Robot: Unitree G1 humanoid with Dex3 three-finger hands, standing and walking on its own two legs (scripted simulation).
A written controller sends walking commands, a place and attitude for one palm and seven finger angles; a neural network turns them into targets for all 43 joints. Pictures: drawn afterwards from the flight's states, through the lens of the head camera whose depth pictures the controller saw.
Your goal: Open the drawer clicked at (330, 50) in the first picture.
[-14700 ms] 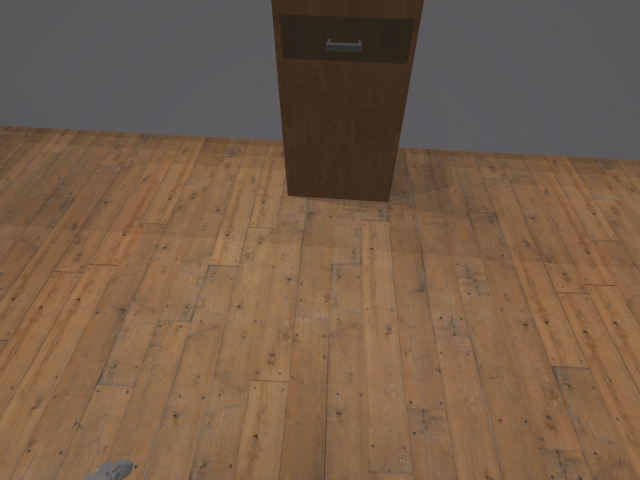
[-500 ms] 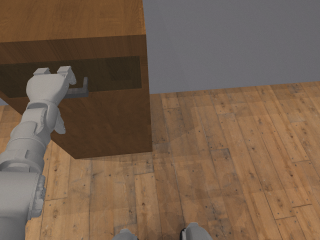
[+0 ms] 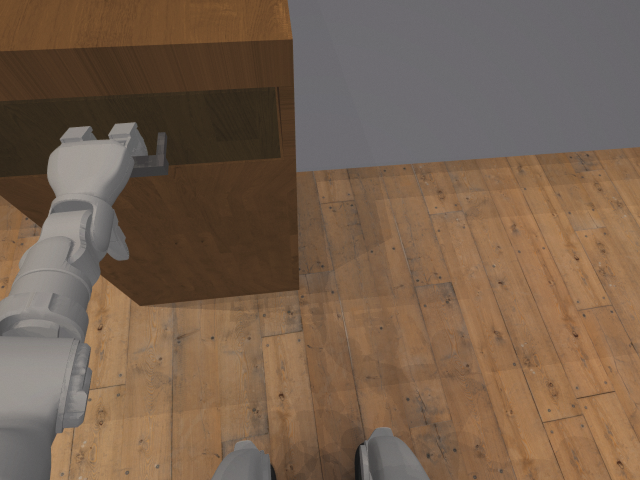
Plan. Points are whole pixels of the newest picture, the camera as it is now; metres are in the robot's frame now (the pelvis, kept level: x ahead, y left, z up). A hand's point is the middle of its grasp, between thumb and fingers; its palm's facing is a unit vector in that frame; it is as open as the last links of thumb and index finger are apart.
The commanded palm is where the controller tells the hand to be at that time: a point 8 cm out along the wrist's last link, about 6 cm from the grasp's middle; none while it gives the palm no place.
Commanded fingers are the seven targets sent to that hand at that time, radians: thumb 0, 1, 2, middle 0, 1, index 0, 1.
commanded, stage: lower the fingers behind the handle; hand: left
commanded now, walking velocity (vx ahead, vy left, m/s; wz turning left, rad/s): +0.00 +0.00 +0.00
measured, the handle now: (122, 155) +0.55 +0.25 +0.01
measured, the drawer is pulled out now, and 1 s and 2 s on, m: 0.00 0.00 0.02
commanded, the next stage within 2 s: close the thumb around the handle in 0.74 s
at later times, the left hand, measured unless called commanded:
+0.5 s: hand (119, 201) +0.48 +0.25 -0.01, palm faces -0.06 -0.01 -1.00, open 13.8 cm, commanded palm +0.48 +0.25 +0.04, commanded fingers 0.00 -0.50 0.30 -0.30 -1.20 -0.30 -1.20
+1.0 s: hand (119, 201) +0.48 +0.25 -0.01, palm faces -0.07 -0.01 -1.00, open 13.2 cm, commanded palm +0.47 +0.24 +0.04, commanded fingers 0.00 0.00 0.52 -0.34 -1.25 -0.34 -1.25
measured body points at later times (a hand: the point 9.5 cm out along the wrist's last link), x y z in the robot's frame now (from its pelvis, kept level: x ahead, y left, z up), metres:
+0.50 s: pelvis -0.01 +0.00 -0.02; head +0.13 +0.00 +0.41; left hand +0.48 +0.25 +0.04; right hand -0.01 -0.28 -0.14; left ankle -0.01 +0.12 -0.68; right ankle +0.01 -0.15 -0.68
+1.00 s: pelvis -0.01 +0.00 -0.02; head +0.13 +0.00 +0.41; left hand +0.48 +0.25 +0.04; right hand -0.01 -0.28 -0.14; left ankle -0.01 +0.12 -0.68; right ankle +0.01 -0.15 -0.68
